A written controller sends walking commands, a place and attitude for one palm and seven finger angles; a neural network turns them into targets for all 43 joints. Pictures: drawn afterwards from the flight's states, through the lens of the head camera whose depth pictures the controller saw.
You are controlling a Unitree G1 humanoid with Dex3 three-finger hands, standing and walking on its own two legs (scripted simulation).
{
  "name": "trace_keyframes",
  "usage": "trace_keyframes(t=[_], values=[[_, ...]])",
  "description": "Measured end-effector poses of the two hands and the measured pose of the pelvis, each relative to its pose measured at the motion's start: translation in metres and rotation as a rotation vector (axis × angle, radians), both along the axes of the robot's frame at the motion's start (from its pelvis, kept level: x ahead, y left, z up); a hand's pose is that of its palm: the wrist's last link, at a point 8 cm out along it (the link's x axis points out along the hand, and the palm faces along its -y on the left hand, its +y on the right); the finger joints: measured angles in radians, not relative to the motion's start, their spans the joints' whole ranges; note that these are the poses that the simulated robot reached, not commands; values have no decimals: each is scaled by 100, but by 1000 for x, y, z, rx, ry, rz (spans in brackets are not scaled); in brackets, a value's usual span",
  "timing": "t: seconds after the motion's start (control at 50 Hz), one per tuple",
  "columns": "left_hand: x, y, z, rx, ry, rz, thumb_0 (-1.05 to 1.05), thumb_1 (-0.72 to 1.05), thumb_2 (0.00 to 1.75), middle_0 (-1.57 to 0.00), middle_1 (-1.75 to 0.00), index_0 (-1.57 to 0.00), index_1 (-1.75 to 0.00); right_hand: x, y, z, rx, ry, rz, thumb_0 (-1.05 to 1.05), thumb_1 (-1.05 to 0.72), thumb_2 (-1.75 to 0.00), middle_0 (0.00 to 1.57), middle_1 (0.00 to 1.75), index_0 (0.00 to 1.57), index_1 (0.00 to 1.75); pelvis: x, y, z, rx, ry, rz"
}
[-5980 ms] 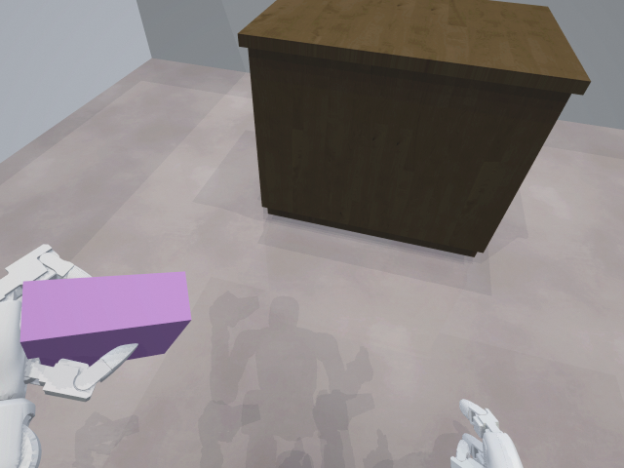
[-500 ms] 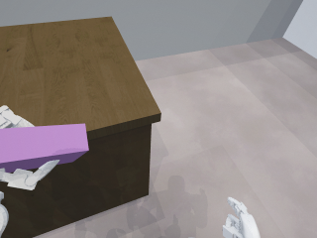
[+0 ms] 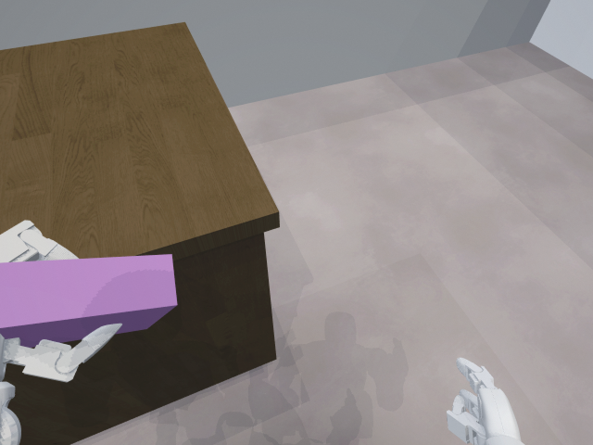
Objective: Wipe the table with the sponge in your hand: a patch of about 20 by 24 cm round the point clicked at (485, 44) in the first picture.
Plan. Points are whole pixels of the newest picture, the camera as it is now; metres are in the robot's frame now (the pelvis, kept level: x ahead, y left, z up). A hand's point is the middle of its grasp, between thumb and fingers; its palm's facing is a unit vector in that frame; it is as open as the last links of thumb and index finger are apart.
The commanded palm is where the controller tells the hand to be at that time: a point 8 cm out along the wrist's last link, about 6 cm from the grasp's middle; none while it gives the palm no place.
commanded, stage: come to a stop and stand still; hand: left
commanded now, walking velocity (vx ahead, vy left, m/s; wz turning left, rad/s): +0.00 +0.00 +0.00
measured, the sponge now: (114, 301) +0.23 +0.19 +0.15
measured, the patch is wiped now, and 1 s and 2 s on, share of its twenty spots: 0.00 0.00 0.00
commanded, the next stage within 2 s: look again from close up in 0.64 s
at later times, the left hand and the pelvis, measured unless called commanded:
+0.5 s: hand out of the picture +0.16 +0.34 +0.19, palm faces +0.52 -0.78 -0.34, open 9.0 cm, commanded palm +0.10 +0.34 +0.18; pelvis -0.05 +0.06 +0.00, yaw +1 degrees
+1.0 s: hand out of the picture +0.19 +0.31 +0.17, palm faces +0.46 -0.81 -0.36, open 9.0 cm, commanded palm +0.13 +0.34 +0.18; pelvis -0.02 +0.05 +0.01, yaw +2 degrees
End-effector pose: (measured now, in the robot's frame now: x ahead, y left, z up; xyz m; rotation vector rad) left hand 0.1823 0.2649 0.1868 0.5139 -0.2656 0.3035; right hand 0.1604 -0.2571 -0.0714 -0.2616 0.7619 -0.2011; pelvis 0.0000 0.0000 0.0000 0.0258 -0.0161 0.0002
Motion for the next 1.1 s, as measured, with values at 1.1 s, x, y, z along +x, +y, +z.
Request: trace_keyframes(t=[1.1], values=[[-10,81,-9,-71,-33,104,0,-41,105,-85,-141,-84,-141,4,99,6,84,-39,179,1,-90,-90,20,30,20,30,1,49,10,-36,9,38]])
